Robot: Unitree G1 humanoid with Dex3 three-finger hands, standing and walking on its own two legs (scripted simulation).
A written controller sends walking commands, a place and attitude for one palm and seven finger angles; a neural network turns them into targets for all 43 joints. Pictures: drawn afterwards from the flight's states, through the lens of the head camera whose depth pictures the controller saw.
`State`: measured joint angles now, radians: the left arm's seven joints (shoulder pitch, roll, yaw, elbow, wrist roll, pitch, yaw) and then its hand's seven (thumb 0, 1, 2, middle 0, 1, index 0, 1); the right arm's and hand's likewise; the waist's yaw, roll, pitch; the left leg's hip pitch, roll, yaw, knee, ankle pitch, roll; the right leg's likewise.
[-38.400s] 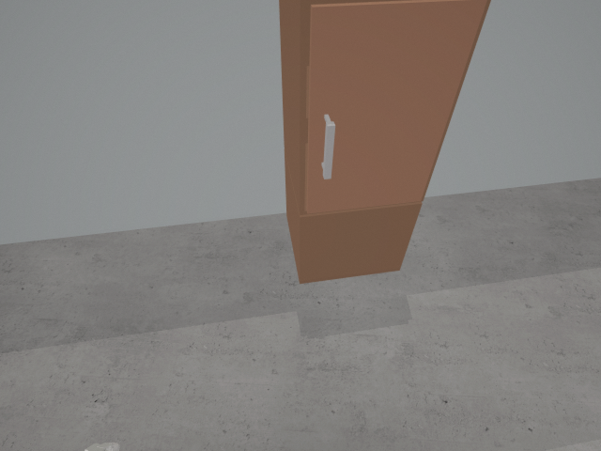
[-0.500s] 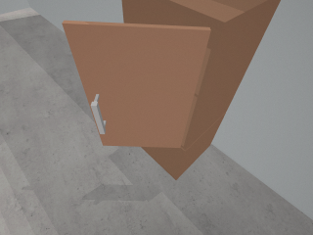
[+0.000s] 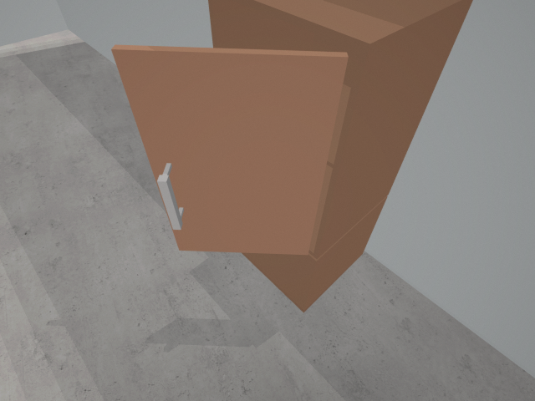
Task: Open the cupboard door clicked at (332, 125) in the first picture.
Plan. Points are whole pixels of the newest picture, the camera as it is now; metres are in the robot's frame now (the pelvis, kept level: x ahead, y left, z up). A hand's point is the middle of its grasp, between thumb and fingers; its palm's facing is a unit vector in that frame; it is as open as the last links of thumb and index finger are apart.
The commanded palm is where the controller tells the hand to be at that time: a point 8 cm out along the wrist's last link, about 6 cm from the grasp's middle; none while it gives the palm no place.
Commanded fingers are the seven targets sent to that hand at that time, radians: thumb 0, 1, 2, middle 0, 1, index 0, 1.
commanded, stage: come to a stop and stand still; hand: left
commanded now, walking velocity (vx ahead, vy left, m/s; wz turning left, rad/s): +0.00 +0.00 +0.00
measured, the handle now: (173, 197) +0.54 +0.26 -0.08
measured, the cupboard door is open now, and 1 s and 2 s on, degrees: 45 45 45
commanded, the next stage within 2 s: look again from close up in 0.34 s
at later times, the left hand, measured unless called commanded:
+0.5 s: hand out of the picture -0.02 +0.14 -0.18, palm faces +0.05 -0.98 -0.17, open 7.3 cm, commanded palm none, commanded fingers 0.00 0.90 0.90 -0.20 -0.30 -0.20 -0.30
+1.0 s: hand out of the picture +0.02 +0.16 -0.17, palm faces +0.07 -0.97 -0.22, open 7.3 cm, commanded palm none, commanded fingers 0.00 0.90 0.90 -0.20 -0.30 -0.20 -0.30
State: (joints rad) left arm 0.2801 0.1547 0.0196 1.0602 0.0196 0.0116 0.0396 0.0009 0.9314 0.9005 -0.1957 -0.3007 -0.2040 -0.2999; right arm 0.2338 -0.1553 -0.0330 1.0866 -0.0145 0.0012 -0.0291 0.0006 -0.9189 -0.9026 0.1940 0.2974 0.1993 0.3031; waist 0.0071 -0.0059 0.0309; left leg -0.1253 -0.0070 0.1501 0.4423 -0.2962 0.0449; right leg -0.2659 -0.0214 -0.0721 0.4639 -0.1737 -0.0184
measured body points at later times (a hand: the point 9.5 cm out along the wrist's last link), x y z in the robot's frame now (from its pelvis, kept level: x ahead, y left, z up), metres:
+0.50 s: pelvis +0.01 -0.01 +0.00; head +0.02 -0.01 +0.45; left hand -0.02 +0.20 -0.16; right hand -0.03 -0.22 -0.16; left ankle -0.03 +0.08 -0.74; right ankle +0.05 -0.11 -0.74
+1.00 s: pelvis +0.03 -0.01 +0.00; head +0.04 -0.03 +0.45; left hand +0.02 +0.21 -0.15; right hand +0.02 -0.22 -0.17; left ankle -0.03 +0.08 -0.74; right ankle +0.05 -0.11 -0.74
